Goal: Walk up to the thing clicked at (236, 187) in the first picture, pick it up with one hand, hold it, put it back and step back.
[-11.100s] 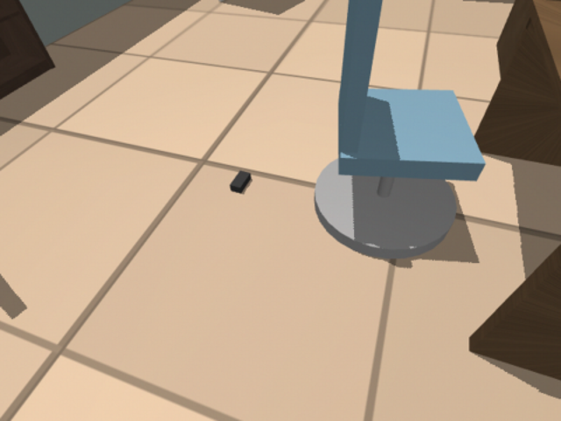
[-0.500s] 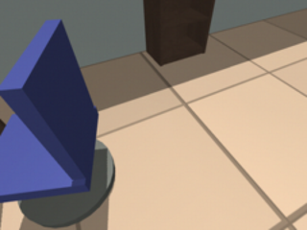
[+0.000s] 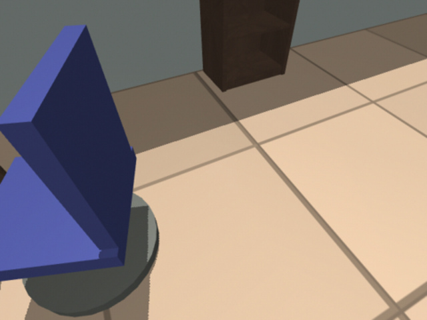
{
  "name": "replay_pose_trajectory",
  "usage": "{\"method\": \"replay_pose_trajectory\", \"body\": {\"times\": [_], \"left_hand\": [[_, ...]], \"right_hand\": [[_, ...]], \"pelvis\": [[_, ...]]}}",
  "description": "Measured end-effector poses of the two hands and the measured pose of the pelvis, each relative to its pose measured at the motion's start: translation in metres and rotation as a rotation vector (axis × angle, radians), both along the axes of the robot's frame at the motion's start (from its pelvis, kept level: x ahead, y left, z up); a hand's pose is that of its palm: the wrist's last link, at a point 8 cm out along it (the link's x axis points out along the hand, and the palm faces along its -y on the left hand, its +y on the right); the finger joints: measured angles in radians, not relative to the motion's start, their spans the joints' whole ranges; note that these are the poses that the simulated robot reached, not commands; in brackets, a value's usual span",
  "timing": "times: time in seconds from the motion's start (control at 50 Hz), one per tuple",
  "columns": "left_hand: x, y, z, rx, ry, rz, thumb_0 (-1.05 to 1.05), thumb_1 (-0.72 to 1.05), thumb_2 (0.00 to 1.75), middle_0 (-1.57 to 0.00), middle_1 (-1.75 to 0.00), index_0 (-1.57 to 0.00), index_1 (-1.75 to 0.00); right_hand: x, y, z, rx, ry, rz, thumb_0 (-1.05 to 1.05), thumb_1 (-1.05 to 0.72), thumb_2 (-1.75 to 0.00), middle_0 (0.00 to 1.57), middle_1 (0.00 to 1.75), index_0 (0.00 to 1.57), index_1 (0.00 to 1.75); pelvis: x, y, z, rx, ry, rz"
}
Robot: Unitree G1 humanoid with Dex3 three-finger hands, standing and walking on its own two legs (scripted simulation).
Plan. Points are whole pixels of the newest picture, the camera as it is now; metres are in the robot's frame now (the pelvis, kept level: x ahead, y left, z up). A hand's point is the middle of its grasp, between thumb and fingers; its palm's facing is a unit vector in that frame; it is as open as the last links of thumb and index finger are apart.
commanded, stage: stand
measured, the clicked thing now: out of the picture +0.00 -0.77 -0.76
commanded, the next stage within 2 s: walk up in 0.18 s
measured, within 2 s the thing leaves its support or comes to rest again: neither
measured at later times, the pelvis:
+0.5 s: pelvis -0.01 -0.02 -0.03, yaw -17 degrees
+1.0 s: pelvis +0.06 +0.06 -0.02, yaw -43 degrees
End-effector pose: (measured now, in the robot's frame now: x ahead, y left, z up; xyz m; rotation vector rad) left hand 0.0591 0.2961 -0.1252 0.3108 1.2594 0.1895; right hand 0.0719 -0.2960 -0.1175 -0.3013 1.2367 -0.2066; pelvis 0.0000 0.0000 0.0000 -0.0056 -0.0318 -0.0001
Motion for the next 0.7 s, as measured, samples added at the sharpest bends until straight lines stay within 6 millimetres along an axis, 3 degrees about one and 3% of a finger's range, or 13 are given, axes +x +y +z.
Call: {"method": "replay_pose_trajectory", "body": {"times": [0.22, 0.32, 0.4, 0.48, 0.56, 0.62, 0.7], "left_hand": [[0.008, 0.003, 0.000, 0.010, 0.006, -0.030, 0.01, 0.91, 0.90, -0.21, -0.30, -0.21, -0.30], [0.015, 0.008, 0.001, 0.063, 0.059, -0.144, 0.01, 0.91, 0.90, -0.21, -0.30, -0.21, -0.30], [0.028, 0.003, 0.013, 0.099, 0.060, -0.205, 0.01, 0.91, 0.90, -0.21, -0.30, -0.21, -0.30], [0.036, -0.001, 0.019, 0.158, 0.008, -0.248, 0.01, 0.91, 0.90, -0.21, -0.30, -0.21, -0.30], [0.041, -0.010, 0.033, 0.187, 0.045, -0.310, 0.01, 0.91, 0.90, -0.21, -0.30, -0.21, -0.30], [0.061, -0.014, 0.038, 0.193, 0.064, -0.377, 0.01, 0.90, 0.90, -0.21, -0.30, -0.21, -0.30], [0.108, -0.020, 0.036, 0.187, -0.004, -0.469, 0.01, 0.90, 0.90, -0.21, -0.30, -0.21, -0.30]], "right_hand": [[0.004, -0.001, -0.002, 0.007, -0.015, -0.023, 0.01, -0.90, -0.90, 0.21, 0.30, 0.21, 0.30], [0.011, -0.019, -0.003, 0.006, -0.157, -0.109, 0.01, -0.90, -0.90, 0.21, 0.30, 0.21, 0.30], [0.004, -0.038, -0.005, 0.010, -0.219, -0.158, 0.01, -0.90, -0.90, 0.21, 0.30, 0.21, 0.30], [-0.003, -0.065, -0.021, 0.008, -0.236, -0.199, 0.01, -0.90, -0.90, 0.21, 0.30, 0.21, 0.30], [-0.012, -0.070, -0.020, 0.022, -0.233, -0.265, 0.01, -0.91, -0.90, 0.20, 0.30, 0.21, 0.30], [-0.026, -0.065, -0.014, 0.024, -0.230, -0.310, 0.01, -0.91, -0.90, 0.20, 0.30, 0.20, 0.30], [-0.053, -0.059, -0.009, -0.018, -0.173, -0.366, 0.01, -0.91, -0.90, 0.21, 0.30, 0.21, 0.30]], "pelvis": [[0.003, 0.003, -0.002, 0.004, 0.010, -0.038], [-0.008, 0.002, -0.013, 0.024, 0.011, -0.150], [-0.011, -0.008, -0.016, 0.024, 0.012, -0.222], [-0.009, -0.022, -0.031, 0.021, 0.004, -0.279], [-0.002, -0.019, -0.023, 0.019, 0.016, -0.386], [0.005, -0.018, -0.016, 0.021, 0.032, -0.443], [0.017, -0.011, -0.017, 0.013, 0.037, -0.505]]}}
